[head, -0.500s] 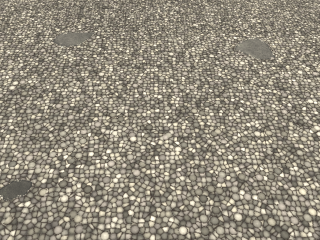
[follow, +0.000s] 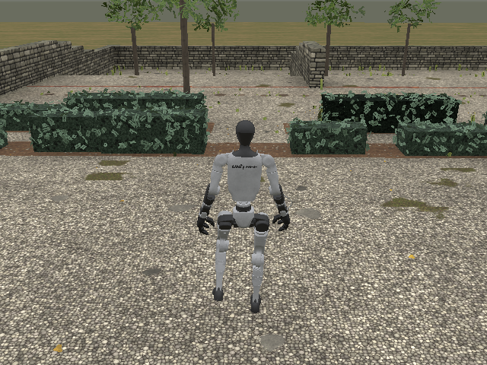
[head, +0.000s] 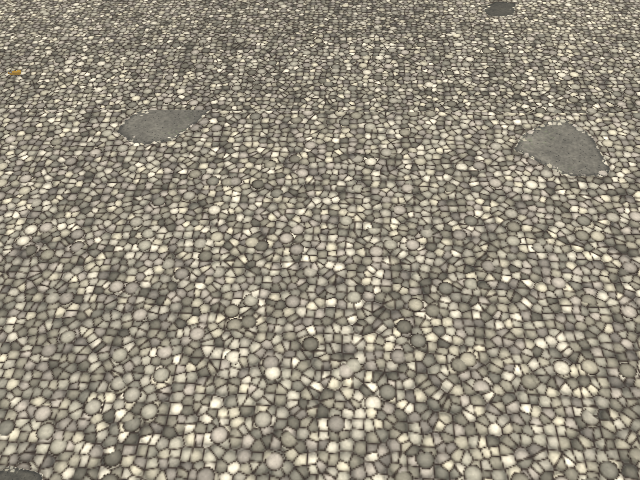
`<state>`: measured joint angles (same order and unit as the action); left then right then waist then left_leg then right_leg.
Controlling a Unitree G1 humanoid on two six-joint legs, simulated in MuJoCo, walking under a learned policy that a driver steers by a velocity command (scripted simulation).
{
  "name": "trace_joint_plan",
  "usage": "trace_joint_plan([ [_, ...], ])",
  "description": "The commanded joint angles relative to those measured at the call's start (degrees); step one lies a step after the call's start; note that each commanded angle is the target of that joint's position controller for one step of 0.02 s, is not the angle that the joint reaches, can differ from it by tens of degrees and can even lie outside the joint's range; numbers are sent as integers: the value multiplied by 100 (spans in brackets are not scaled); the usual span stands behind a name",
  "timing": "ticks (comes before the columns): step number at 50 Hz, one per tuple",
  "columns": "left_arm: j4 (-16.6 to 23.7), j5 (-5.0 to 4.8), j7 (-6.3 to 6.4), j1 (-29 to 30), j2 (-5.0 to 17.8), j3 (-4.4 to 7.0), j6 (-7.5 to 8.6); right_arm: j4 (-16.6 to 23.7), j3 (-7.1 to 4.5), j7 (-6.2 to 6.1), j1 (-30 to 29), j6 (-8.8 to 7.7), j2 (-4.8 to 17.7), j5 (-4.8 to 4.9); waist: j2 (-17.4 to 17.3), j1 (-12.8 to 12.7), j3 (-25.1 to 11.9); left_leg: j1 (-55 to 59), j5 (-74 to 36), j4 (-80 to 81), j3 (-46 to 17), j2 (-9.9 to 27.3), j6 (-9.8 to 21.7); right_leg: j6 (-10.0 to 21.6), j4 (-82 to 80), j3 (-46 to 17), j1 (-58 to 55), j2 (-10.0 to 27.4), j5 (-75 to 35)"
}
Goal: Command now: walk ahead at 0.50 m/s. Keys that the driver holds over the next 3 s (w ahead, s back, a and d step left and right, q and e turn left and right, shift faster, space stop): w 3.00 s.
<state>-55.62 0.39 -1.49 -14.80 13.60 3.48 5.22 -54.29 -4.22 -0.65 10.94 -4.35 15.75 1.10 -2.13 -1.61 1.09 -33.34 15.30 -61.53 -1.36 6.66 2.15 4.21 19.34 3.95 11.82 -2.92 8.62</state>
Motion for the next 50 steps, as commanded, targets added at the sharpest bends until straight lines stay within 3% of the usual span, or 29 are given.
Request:
trace_joint_plan([
  [1,264,-3,97,98,853,151,104,285,-90,-29,19,32,304,-70,526,187,14,-586,-810,663,-178,278,-145,941,-1295,-1316,-189,1598,-778],
  [6,112,-73,187,-339,893,138,54,554,-12,74,-935,-28,137,-52,535,-84,192,-382,-2157,2325,97,13,-197,690,-1348,-693,-353,1317,-961],
  [11,-149,-128,211,-831,968,181,-70,845,55,230,-1644,-80,179,5,528,-274,415,-572,-1849,3066,112,-140,-60,660,-999,-716,-1315,1682,-1111],
  [14,-155,-142,243,-698,1092,239,-158,849,-14,297,-1333,-130,420,16,693,33,182,54,-1197,3267,235,-346,169,500,-427,-722,-1710,1842,-2334],
  [15,-121,-153,248,-555,1114,244,-188,713,-99,290,-819,-139,572,-3,750,344,-141,834,-1136,3355,420,-549,283,402,159,-587,-1669,1719,-3304],
  [16,-81,-136,250,-503,975,190,-213,400,-246,254,155,-135,845,-25,640,764,-728,2194,-1268,3333,459,-623,455,239,1269,-360,-1270,1403,-3605],
  [17,56,-19,255,-617,768,90,-212,188,-364,193,1200,-119,1287,-98,-82,1027,-1609,4011,-1358,3159,-835,481,824,34,3137,-94,-5,1020,-1870],
  [18,44,-35,176,-1324,-5,-118,-74,57,-396,234,1413,-94,1537,-70,-1614,587,-2272,5698,-111,3962,-3598,1606,1728,-287,4962,-373,2203,-84,2161],
  [19,22,-167,144,-862,626,18,63,121,-232,237,1306,-105,984,-23,-967,814,-2039,5542,559,4355,-3807,1438,1499,-175,5601,-1115,2841,183,2496],
  [20,210,-299,127,-305,881,91,151,211,-167,211,819,-130,780,-25,-730,751,-1251,4827,340,4446,-2974,1281,1256,-78,5662,-994,3212,460,2000],
  [21,264,-292,168,-20,858,89,175,318,-122,207,369,-146,677,-74,-221,578,-813,3980,-265,4590,-2349,1097,1147,-72,5427,-829,3023,768,1449],
  [22,269,-207,204,103,830,133,149,349,-81,218,90,-161,520,-137,-77,417,-488,3253,-784,4754,-1884,927,1113,-96,5094,-784,2781,946,1115],
  [23,245,-179,210,-29,746,149,78,341,-34,228,-16,-182,385,-198,-206,218,-438,2824,-1040,4906,-1577,786,1062,-94,4890,-836,2399,1095,898],
  [24,217,-172,212,-132,615,143,5,312,-22,240,-13,-189,334,-191,-259,132,-402,2611,-1113,5062,-1395,709,1079,-113,4708,-825,2215,1134,823],
  [27,325,-121,233,142,498,139,-117,200,-72,164,212,-210,576,-140,-147,90,-125,2356,-1365,5403,-998,690,1176,-269,4015,-738,2473,1227,412],
  [30,512,-65,213,704,485,142,-112,109,-87,65,466,-167,665,-124,-69,211,32,2513,-1594,5518,-653,589,1088,-409,3043,-690,2827,1205,-538],
  [34,707,-104,128,1464,353,65,-64,-18,-79,21,807,-132,692,-67,-109,450,203,2586,-1587,5554,-169,371,898,-419,1792,-414,2507,942,-1455],
  [39,981,-157,-29,2075,432,17,-5,-262,-128,-1,1213,-2,774,-17,-151,578,401,3518,-1821,5164,-203,764,848,-244,1125,-415,2655,803,-1040],
  [41,984,-166,-78,1876,588,62,30,-269,-167,-24,1124,57,855,-5,-254,380,268,3791,-2494,4824,-219,891,737,-88,982,-357,2286,693,-615],
  [42,903,-156,-80,1520,723,127,43,-236,-182,-31,993,82,905,1,-342,152,40,3813,-3394,4420,-144,843,661,9,931,-209,1710,523,-456],
  [43,658,-131,-61,736,915,246,44,-204,-158,-36,874,115,841,7,-303,-253,-410,3648,-4160,3542,68,599,528,150,832,-43,651,330,-513],
  [44,360,-80,-14,-338,1259,385,39,-112,-75,-42,887,126,659,-47,-26,-628,-1173,2778,-3550,2122,297,286,342,415,1070,-523,-1042,764,-650],
  [45,204,-21,17,-1061,1845,529,-2,-25,119,20,1561,23,26,-111,1320,-449,-2047,409,-1078,-217,500,-658,-101,1346,778,-3093,-3337,2242,188],
  [46,189,-85,1,-1102,1453,387,-19,-81,117,58,1407,-127,136,-57,1604,-511,-2379,-470,1759,-1151,-309,-962,-88,1525,-155,-4609,-3597,2562,847],
  [47,265,-120,9,-609,1151,280,1,65,-18,92,882,-227,615,113,1281,-469,-1543,-1049,1552,-1575,-486,-586,37,1208,-232,-3873,-2953,2365,1166],
  [48,403,-94,21,-124,952,217,12,166,-21,76,490,-266,659,159,907,-337,-974,-1068,1018,-1411,-314,-264,114,1013,-340,-3101,-2091,2155,918],
  [49,451,-37,5,249,765,157,24,183,-51,33,300,-246,629,97,601,-163,-529,-842,567,-1020,-208,-38,111,913,-551,-2517,-1214,1939,510],
  [50,469,24,-8,452,608,106,56,155,-91,-1,374,-173,576,42,696,54,-354,-443,269,-673,-256,146,111,811,-727,-2120,-625,1745,184],
])
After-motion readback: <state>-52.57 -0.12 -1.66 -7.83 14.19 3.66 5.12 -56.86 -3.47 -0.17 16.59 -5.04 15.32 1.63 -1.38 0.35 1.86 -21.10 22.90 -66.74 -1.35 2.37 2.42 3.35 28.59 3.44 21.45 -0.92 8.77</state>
